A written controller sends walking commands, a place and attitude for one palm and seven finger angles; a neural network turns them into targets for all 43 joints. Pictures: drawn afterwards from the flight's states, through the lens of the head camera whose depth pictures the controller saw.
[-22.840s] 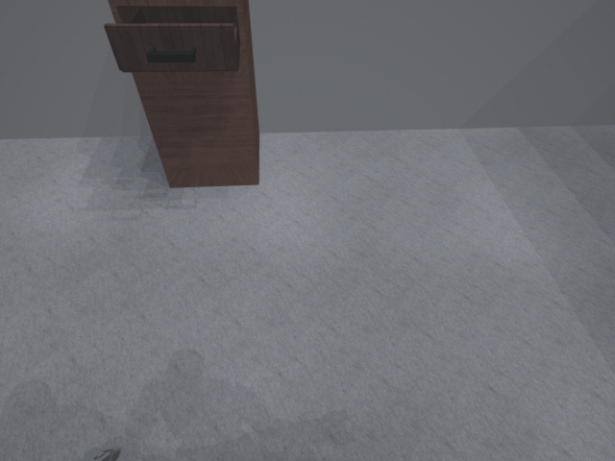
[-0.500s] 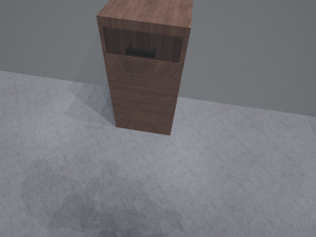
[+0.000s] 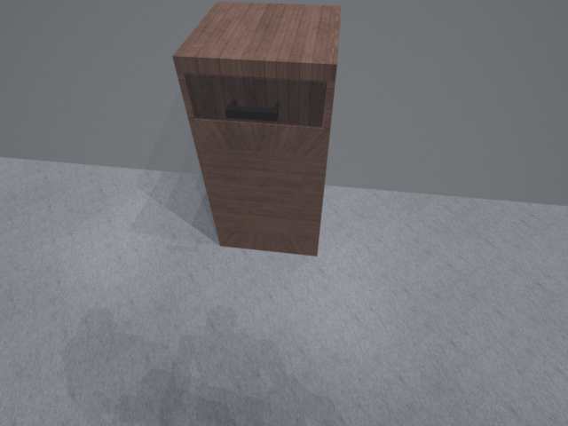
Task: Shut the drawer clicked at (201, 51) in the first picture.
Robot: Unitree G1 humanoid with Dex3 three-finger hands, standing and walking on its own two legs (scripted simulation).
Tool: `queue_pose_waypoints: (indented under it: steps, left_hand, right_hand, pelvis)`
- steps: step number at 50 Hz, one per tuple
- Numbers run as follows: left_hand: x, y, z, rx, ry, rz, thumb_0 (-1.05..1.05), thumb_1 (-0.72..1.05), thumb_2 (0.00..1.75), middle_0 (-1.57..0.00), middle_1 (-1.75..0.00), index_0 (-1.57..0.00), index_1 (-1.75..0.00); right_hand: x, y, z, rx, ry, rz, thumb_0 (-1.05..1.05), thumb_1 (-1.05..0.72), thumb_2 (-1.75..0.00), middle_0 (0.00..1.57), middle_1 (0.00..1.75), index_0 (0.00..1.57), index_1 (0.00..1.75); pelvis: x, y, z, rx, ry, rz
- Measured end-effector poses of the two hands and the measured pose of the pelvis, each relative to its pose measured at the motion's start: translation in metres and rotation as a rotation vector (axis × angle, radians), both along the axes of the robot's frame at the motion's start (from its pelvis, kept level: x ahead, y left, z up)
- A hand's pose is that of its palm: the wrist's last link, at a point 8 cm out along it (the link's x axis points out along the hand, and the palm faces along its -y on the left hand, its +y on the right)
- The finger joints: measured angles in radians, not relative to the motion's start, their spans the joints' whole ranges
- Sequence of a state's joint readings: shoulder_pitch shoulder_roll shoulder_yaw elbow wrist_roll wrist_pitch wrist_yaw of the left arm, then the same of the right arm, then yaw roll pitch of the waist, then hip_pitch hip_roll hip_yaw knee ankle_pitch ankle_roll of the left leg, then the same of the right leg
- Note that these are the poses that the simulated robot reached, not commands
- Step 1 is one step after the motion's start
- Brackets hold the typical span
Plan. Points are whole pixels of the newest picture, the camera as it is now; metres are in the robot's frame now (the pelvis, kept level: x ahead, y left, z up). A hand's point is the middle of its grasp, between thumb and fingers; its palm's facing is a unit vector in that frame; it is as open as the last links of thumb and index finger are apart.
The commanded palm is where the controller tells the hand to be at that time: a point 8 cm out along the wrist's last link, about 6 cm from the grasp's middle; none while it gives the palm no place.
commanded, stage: let the arm hang, fingers relaxed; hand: left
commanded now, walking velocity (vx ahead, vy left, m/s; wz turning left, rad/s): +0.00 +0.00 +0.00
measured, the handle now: (253, 108) +0.91 +0.13 -0.04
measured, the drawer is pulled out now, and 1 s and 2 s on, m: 0.00 0.00 0.00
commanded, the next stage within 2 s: look to check the result in 0.22 s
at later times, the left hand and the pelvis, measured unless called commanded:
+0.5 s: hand out of the picture +0.06 +0.21 -0.16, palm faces -0.01 -0.96 -0.29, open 7.3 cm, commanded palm none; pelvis +0.02 -0.01 +0.00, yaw -1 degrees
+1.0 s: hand out of the picture +0.07 +0.20 -0.16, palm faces -0.02 -0.96 -0.29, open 7.3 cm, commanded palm none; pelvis +0.03 -0.02 +0.00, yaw -1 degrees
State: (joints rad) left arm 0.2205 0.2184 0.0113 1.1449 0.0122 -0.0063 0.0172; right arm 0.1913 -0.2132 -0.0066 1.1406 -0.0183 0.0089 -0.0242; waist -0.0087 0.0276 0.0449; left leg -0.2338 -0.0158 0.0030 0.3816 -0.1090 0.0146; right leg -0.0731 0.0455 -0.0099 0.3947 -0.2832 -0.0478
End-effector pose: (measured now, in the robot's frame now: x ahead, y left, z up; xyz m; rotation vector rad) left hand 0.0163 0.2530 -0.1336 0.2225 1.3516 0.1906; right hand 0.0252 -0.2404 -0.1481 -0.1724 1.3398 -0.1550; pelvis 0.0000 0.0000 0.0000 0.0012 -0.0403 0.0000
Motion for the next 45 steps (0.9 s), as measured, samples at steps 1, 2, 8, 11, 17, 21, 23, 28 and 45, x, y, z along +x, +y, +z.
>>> queue_pose_waypoints:
  steps: [1, 2, 8, 11, 17, 21, 23, 28, 45]
  left_hand:
    - [0.005, -0.002, 0.000, -0.005, -0.010, -0.003, 0.01, 0.91, 0.90, -0.22, -0.32, -0.22, -0.32]
    - [0.010, -0.004, -0.001, -0.009, -0.020, -0.007, 0.01, 0.91, 0.90, -0.21, -0.31, -0.22, -0.32]
    - [0.032, -0.012, -0.002, -0.024, -0.057, -0.023, 0.01, 0.91, 0.89, -0.20, -0.30, -0.21, -0.30]
    - [0.038, -0.013, -0.002, -0.024, -0.064, -0.026, 0.01, 0.91, 0.89, -0.20, -0.30, -0.21, -0.30]
    - [0.041, -0.009, 0.000, -0.010, -0.054, -0.026, 0.01, 0.91, 0.89, -0.20, -0.30, -0.21, -0.30]
    - [0.040, -0.005, 0.002, 0.006, -0.039, -0.025, 0.01, 0.91, 0.89, -0.20, -0.30, -0.21, -0.30]
    - [0.038, -0.003, 0.003, 0.014, -0.031, -0.023, 0.01, 0.91, 0.89, -0.20, -0.30, -0.21, -0.30]
    - [0.036, 0.001, 0.005, 0.029, -0.016, -0.020, 0.01, 0.91, 0.89, -0.20, -0.30, -0.21, -0.30]
    - [0.047, -0.002, 0.006, 0.030, -0.034, -0.032, 0.01, 0.91, 0.89, -0.20, -0.30, -0.21, -0.30]
  right_hand:
    - [0.002, -0.002, 0.001, -0.004, -0.005, 0.000, 0.01, -0.90, -0.90, 0.21, 0.30, 0.20, 0.30]
    - [0.004, -0.003, 0.002, -0.009, -0.009, 0.000, 0.01, -0.90, -0.90, 0.21, 0.30, 0.20, 0.30]
    - [0.014, -0.014, 0.007, -0.034, -0.026, -0.004, 0.01, -0.90, -0.90, 0.20, 0.30, 0.20, 0.30]
    - [0.017, -0.018, 0.009, -0.043, -0.029, -0.006, 0.01, -0.90, -0.90, 0.20, 0.30, 0.20, 0.30]
    - [0.019, -0.023, 0.009, -0.051, -0.022, -0.006, 0.01, -0.90, -0.90, 0.20, 0.30, 0.20, 0.30]
    - [0.021, -0.025, 0.009, -0.050, -0.015, -0.006, 0.01, -0.90, -0.90, 0.20, 0.30, 0.20, 0.30]
    - [0.021, -0.026, 0.008, -0.048, -0.012, -0.006, 0.01, -0.90, -0.90, 0.20, 0.30, 0.20, 0.30]
    - [0.023, -0.028, 0.008, -0.046, -0.006, -0.005, 0.01, -0.90, -0.90, 0.21, 0.30, 0.20, 0.30]
    - [0.038, -0.040, 0.012, -0.065, -0.034, -0.003, 0.01, -0.90, -0.90, 0.21, 0.30, 0.20, 0.30]
  pelvis:
    - [0.001, 0.000, 0.000, 0.000, 0.000, 0.000]
    - [0.002, -0.001, 0.000, 0.001, 0.001, -0.001]
    - [0.008, -0.004, 0.001, 0.001, 0.002, -0.005]
    - [0.011, -0.006, 0.001, 0.001, 0.003, -0.006]
    - [0.015, -0.008, 0.002, 0.002, 0.004, -0.008]
    - [0.017, -0.009, 0.002, 0.003, 0.005, -0.011]
    - [0.018, -0.010, 0.002, 0.004, 0.005, -0.012]
    - [0.020, -0.012, 0.002, 0.005, 0.005, -0.014]
    - [0.024, -0.016, 0.003, 0.008, 0.003, -0.020]
